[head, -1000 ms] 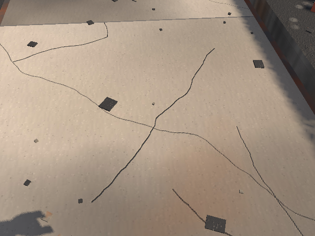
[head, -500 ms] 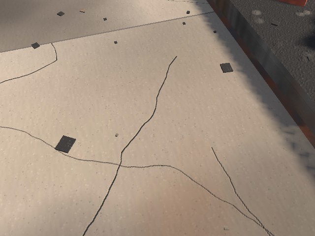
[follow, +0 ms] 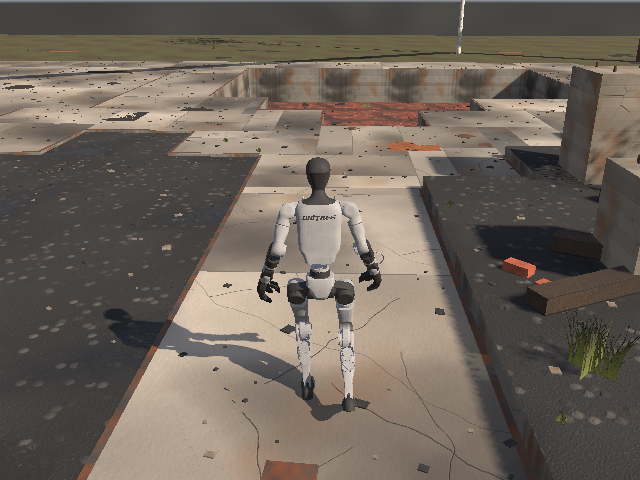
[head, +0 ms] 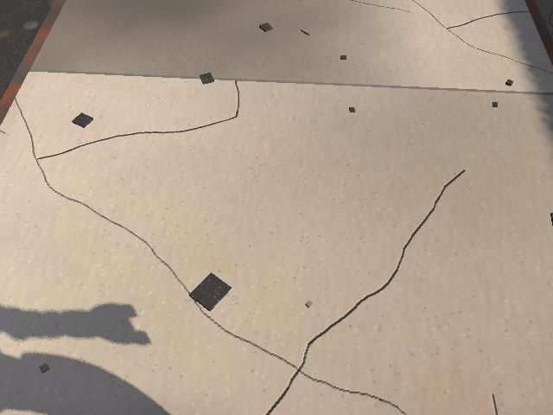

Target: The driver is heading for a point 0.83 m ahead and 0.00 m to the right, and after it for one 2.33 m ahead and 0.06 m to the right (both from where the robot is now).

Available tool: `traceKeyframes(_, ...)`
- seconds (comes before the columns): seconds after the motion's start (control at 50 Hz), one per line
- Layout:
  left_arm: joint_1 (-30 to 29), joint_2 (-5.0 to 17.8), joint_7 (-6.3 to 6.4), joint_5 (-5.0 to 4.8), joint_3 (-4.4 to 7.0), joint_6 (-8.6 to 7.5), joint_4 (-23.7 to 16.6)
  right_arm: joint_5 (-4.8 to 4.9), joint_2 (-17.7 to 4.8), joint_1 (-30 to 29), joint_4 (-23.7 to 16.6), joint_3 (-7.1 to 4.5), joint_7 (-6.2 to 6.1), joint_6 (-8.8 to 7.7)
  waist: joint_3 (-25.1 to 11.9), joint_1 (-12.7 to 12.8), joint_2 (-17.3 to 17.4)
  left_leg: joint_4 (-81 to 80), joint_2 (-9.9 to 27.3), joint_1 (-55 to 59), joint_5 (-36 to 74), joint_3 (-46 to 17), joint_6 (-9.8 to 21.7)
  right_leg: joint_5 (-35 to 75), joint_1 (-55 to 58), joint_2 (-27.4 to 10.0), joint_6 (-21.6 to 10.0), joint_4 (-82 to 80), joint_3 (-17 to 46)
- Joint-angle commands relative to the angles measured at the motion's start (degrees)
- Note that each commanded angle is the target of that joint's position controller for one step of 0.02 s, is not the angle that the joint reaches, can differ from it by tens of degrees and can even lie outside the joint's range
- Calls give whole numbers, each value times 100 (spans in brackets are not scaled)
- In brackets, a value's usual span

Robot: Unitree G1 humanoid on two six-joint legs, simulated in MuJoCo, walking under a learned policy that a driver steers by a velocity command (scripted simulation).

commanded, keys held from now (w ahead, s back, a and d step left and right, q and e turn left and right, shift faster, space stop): w+q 0.32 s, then w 0.28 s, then w+e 0.40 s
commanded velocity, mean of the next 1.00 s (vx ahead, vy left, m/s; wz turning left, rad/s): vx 0.50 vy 0.00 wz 0.19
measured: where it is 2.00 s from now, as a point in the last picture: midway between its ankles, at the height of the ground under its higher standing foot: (282, 199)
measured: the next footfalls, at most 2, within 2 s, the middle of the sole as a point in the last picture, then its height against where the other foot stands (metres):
right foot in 0.40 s outside the picture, level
left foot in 0.88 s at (203, 343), level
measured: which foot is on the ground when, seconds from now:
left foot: down 0.00-0.42, up 0.44-0.86, down 0.88-1.00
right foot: up 0.00-0.38, down 0.40-0.90, up 0.92-1.00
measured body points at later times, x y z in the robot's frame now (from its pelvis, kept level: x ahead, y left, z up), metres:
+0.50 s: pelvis +0.29 -0.03 +0.01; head +0.32 -0.03 +0.46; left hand +0.40 +0.27 -0.08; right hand +0.43 -0.29 -0.11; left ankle +0.13 +0.06 -0.64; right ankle +0.39 -0.11 -0.72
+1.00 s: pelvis +0.53 +0.08 +0.02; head +0.55 +0.09 +0.46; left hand +0.52 +0.36 -0.12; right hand +0.76 -0.14 -0.06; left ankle +0.56 +0.20 -0.72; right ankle +0.47 -0.08 -0.64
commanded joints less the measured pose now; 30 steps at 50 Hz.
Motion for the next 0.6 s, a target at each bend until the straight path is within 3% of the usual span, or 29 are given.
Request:
traceKeyframes(0.02, -460, 740, 29, 109, 138, -357, -692, -14, -718, 600, -252, -203, -55, -137, -819, -239, 34, -1992, 1570, 2622, 468, -2829, 1160, 725, -2644, -324, -150, 210, 604)
traceKeyframes(0.04, -339, 773, 23, 157, 173, -296, -666, -89, -594, 420, -365, -150, -88, -142, -780, -60, 151, -2107, 1431, 2194, 920, -2560, 1124, 941, -2262, -427, -114, 5, 652)
traceKeyframes(0.1, -314, 584, 21, 227, 144, -116, -689, -71, -706, 462, -387, -176, -179, -170, -670, 50, 166, -2294, 1237, 1581, 1790, -2060, 1163, 1279, -2006, -387, 142, -664, 487)
traceKeyframes(0.16, -949, 405, 25, 237, 64, -74, -880, -36, -853, 710, -303, -215, -294, -141, -458, -141, 253, -2307, 951, 1309, 1763, -1683, 950, 2288, -2050, -205, 333, -1891, 397)
traceKeyframes(0.22, -1543, 296, -50, 175, -1, -122, -1008, -8, -866, 929, -236, -220, -345, -78, -397, -396, 447, -2208, 766, 1178, 1104, -1617, 705, 3192, -1642, 77, 357, -3111, 355)
traceKeyframes(0.28, -1889, 424, -135, 102, 24, -195, -1126, 27, -872, 1187, -131, -229, -364, -28, -357, -518, 500, -1948, 941, 1453, 752, -2026, 649, 3280, -1479, 209, 282, -3642, 471)
traceKeyframes(0.32, -1849, 564, -183, 94, 74, -251, -1129, 26, -828, 1225, -114, -227, -390, 10, -379, -448, 569, -1612, 1078, 1823, 692, -2382, 583, 2959, -1394, 232, 160, -3892, 590)
traceKeyframes(0.36, -1446, 671, -201, 95, 125, -305, -1015, -14, -793, 1147, -107, -229, -403, 34, -452, -245, 762, -1282, 1214, 2056, 1085, -2509, 492, 2600, -1030, 198, -43, -3974, 498)
traceKeyframes(0.38, -963, 752, -180, 135, 187, -336, -870, -25, -681, 1083, -123, -190, -391, 38, -655, 10, 753, -863, 1030, 2041, 1626, -2396, 378, 2655, -358, 260, -208, -4221, 349)
traceKeyframes(0.4, -306, 942, -151, 227, 257, -364, -761, -73, -431, 1073, -174, -89, -357, 21, -1268, 317, 560, 179, 737, 1734, 1691, -2105, 202, 2634, 838, -175, -507, -4086, 680)
traceKeyframes(0.42, 466, 1368, -125, 331, 358, -353, -659, -64, -126, 1616, -256, 13, -362, -10, -2150, 323, -522, 2039, 37, 218, 313, -1477, -194, 2140, 2855, -1311, -1221, -4100, 2500)
traceKeyframes(0.44, 845, 1354, -202, 193, 392, -284, -375, 65, -163, 2091, -215, 59, -367, -56, -2350, 231, -1965, 3407, -257, -1211, -2170, -1195, -415, 716, 3520, -2072, -1836, -4838, 4651)
traceKeyframes(0.46, 581, 873, -210, 59, 256, -265, -456, 100, -665, 1696, -177, -40, -356, -77, -1547, 352, -1153, 3882, 66, -1765, -1907, -1420, -425, -201, 2979, -1926, -1656, -5066, 4444)
traceKeyframes(0.48, 287, 651, -188, 90, 184, -209, -504, 56, -773, 1067, -280, -63, -344, -81, -943, 399, -628, 3919, 285, -1813, -1447, -1211, -418, -1, 2281, -1674, -1433, -5096, 3539)
traceKeyframes(0.5, 46, 580, -182, 148, 137, -171, -499, -24, -704, 685, -393, -54, -335, -106, -522, 302, -345, 3634, 449, -1732, -1121, -1047, -410, 635, 1582, -1431, -1355, -5233, 2934)
traceKeyframes(0.52, -86, 460, -171, 184, 84, -168, -476, -88, -650, 540, -432, -72, -316, -121, -376, 181, -341, 3263, 650, -1563, -858, -993, -400, 1215, 1192, -1233, -1305, -5345, 2513)
traceKeyframes(0.54, -127, 420, -163, 211, 53, -174, -451, -77, -546, 608, -428, -58, -287, -125, -375, 64, -478, 3021, 763, -1303, -715, -909, -407, 1623, 947, -1087, -1268, -5452, 2227)
traceKeyframes(0.6, 2, 556, -149, 120, 76, -205, -300, -88, -264, 551, -464, 28, -256, -110, -407, 16, -565, 2283, 888, -1203, -536, -642, -514, 2421, 759, -1004, -1410, -5712, 1689)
